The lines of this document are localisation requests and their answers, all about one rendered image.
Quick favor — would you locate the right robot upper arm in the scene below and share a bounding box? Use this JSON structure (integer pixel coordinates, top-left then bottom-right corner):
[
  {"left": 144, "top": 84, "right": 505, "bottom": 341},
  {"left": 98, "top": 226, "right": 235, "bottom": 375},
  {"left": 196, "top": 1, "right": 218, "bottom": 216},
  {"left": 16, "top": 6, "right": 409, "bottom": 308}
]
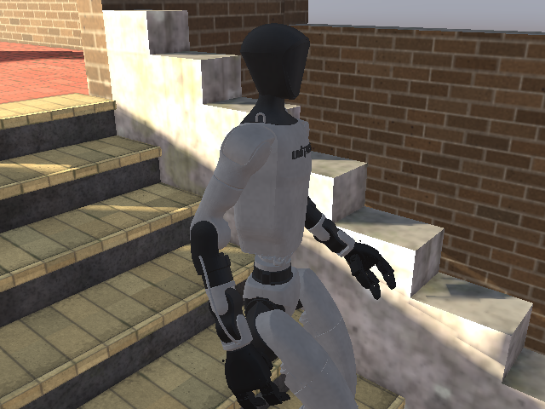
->
[{"left": 190, "top": 124, "right": 275, "bottom": 250}]

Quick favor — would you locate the right robot hand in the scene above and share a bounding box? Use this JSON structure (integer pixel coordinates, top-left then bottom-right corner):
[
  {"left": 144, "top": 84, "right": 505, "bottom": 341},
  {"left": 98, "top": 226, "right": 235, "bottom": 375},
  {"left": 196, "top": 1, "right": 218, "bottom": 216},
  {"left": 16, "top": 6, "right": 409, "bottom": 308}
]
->
[{"left": 222, "top": 343, "right": 290, "bottom": 409}]

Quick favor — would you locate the robot head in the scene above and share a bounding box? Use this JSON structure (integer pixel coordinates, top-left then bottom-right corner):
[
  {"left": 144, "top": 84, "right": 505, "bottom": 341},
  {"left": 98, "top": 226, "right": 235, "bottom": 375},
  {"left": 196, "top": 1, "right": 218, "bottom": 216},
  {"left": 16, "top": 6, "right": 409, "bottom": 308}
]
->
[{"left": 240, "top": 23, "right": 310, "bottom": 125}]

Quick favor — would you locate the robot right forearm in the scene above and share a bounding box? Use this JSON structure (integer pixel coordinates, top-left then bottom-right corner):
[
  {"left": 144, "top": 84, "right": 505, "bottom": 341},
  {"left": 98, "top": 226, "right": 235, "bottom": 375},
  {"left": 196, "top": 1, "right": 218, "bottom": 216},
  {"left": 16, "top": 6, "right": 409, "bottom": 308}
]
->
[{"left": 191, "top": 221, "right": 253, "bottom": 351}]

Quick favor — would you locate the left robot upper arm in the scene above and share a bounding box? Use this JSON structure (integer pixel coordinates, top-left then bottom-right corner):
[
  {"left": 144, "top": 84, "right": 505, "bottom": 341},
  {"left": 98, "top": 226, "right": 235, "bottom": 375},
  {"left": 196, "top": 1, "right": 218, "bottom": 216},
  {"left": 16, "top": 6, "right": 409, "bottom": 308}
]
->
[{"left": 297, "top": 118, "right": 310, "bottom": 136}]

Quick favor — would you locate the robot left forearm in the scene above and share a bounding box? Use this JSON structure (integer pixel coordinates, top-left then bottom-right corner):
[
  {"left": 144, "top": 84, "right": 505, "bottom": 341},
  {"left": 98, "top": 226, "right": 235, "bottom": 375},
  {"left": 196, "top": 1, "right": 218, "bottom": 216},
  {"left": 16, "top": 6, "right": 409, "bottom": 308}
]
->
[{"left": 305, "top": 196, "right": 355, "bottom": 257}]

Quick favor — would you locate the left robot hand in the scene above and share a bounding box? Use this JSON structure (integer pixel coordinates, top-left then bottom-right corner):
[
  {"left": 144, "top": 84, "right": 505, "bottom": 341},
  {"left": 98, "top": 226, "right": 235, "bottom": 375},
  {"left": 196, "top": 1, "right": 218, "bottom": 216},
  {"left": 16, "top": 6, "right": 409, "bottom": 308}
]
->
[{"left": 344, "top": 240, "right": 396, "bottom": 300}]

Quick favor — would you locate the robot right thigh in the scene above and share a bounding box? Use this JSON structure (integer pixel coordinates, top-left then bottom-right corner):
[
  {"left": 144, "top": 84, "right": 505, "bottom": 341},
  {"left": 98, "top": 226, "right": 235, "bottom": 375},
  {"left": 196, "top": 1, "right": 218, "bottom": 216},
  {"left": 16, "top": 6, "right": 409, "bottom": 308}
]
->
[{"left": 246, "top": 301, "right": 358, "bottom": 409}]

